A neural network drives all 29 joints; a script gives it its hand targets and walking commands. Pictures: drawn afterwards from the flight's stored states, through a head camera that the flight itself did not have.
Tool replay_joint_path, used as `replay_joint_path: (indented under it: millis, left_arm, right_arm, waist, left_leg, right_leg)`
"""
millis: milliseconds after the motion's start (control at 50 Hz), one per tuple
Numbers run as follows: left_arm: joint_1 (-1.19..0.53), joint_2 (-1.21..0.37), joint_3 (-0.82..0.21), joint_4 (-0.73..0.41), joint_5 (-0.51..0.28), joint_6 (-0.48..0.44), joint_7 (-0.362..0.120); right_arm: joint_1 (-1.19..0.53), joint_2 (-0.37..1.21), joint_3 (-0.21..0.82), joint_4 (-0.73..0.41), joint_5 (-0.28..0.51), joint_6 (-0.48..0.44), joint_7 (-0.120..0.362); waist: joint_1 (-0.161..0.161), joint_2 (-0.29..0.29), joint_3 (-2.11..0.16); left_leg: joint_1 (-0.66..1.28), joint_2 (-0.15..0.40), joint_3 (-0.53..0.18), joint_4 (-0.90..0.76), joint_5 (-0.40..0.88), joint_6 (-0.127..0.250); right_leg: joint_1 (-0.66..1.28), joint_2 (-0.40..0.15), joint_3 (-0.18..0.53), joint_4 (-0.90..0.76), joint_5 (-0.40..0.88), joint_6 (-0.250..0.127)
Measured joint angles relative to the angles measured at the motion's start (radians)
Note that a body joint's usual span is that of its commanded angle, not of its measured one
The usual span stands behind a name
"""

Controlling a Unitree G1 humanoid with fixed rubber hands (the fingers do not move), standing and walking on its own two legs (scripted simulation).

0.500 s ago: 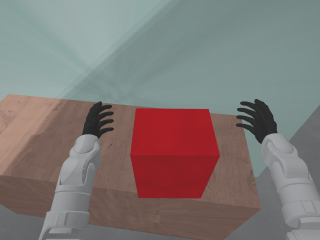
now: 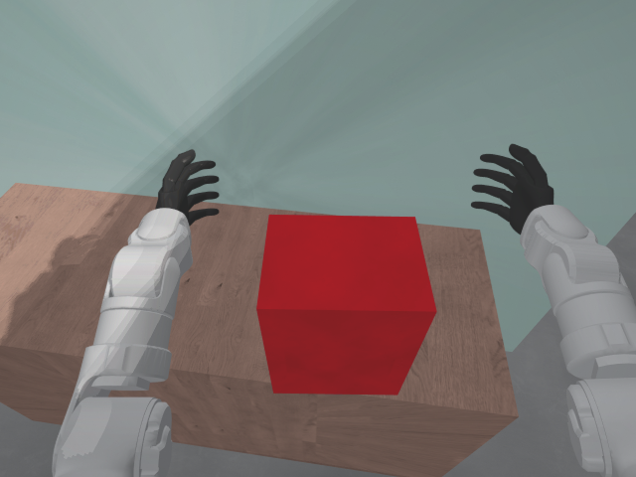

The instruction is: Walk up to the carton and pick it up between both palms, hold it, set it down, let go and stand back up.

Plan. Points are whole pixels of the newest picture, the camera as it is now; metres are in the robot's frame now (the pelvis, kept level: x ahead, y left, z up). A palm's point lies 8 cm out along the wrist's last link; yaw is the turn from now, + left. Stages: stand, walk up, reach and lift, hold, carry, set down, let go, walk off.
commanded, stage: reach and lift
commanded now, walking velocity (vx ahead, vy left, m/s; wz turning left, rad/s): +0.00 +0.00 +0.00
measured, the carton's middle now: (338, 312) +0.39 -0.01 -0.06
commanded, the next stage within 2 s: none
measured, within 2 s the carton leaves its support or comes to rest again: neither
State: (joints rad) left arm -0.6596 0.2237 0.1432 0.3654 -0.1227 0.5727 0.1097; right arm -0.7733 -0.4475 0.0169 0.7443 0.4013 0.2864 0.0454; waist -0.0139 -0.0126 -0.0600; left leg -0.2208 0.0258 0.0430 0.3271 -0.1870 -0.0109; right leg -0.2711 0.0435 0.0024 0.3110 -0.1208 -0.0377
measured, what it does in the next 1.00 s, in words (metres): stands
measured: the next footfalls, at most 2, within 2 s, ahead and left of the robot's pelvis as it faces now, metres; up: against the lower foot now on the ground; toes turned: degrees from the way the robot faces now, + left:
none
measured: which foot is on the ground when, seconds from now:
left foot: down 0.00-1.00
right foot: down 0.00-1.00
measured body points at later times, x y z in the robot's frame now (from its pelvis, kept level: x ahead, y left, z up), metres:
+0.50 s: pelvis +0.00 +0.00 -0.01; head +0.05 +0.00 +0.44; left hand +0.40 +0.17 +0.04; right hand +0.41 -0.20 +0.04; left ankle -0.02 +0.12 -0.75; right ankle +0.02 -0.09 -0.75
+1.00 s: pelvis -0.02 -0.01 -0.04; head +0.08 -0.03 +0.40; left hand +0.40 +0.17 -0.03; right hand +0.41 -0.20 -0.03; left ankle -0.02 +0.12 -0.75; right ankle +0.02 -0.09 -0.75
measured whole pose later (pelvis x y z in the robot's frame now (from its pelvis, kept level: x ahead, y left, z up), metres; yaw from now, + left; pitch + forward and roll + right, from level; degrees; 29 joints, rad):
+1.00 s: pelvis -0.02 -0.01 -0.04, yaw +1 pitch +24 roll +0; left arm -0.72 0.12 0.05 1.22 -0.18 -0.46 0.10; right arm -0.78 -0.24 0.11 1.27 0.34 -0.43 -0.05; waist 0.00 0.06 -0.23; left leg -0.83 0.03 -0.01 0.74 -0.32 -0.02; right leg -0.87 0.05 -0.04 0.69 -0.24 -0.05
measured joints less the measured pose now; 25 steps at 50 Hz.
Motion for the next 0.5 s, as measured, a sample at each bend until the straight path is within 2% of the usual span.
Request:
replay_joint_path:
  millis: [80,140,220,320,400,500]
  left_arm:
    - [0.039,-0.025,0.003,0.065,0.028,-0.091,-0.013]
    - [0.089,-0.057,-0.002,0.131,0.054,-0.207,-0.017]
    - [0.148,-0.098,-0.028,0.21,0.077,-0.368,-0.003]
    - [0.163,-0.128,-0.071,0.262,0.071,-0.488,0.025]
    - [0.121,-0.14,-0.078,0.349,0.078,-0.563,0.036]
    - [0.047,-0.151,-0.05,0.529,0.101,-0.682,0.032]
  right_arm:
    - [0.042,0.033,-0.008,0.027,-0.033,-0.048,0.002]
    - [0.105,0.074,-0.026,0.043,-0.076,-0.121,0.006]
    - [0.181,0.135,-0.054,0.065,-0.132,-0.246,0.004]
    - [0.196,0.171,-0.056,0.118,-0.161,-0.367,0.001]
    - [0.156,0.174,-0.051,0.2,-0.174,-0.434,-0.008]
    - [0.084,0.166,-0.022,0.361,-0.153,-0.516,-0.027]
  waist:
    - [-0.005,-0.001,0.006]
    - [-0.004,0.0,0.006]
    - [0.008,0.007,0.008]
    - [0.027,0.027,0.007]
    - [0.034,0.034,-0.019]
    - [0.035,0.029,-0.056]
  left_leg:
    - [0.009,-0.004,-0.007,-0.005,0.0,0.001]
    - [0.003,-0.006,-0.012,-0.001,-0.003,0.002]
    - [-0.028,-0.007,-0.016,0.021,-0.013,0.004]
    - [-0.094,-0.001,-0.017,0.068,-0.029,0.005]
    - [-0.148,0.002,-0.017,0.093,-0.035,0.006]
    - [-0.2,0.002,-0.017,0.119,-0.04,0.005]
  right_leg:
    - [0.01,-0.003,-0.004,-0.002,-0.004,0.001]
    - [0.006,-0.005,-0.008,0.003,-0.01,0.002]
    - [-0.021,-0.006,-0.01,0.015,-0.015,0.004]
    - [-0.073,-0.001,-0.01,0.032,-0.015,0.006]
    - [-0.122,0.002,-0.01,0.046,-0.013,0.006]
    - [-0.176,0.002,-0.01,0.075,-0.019,0.005]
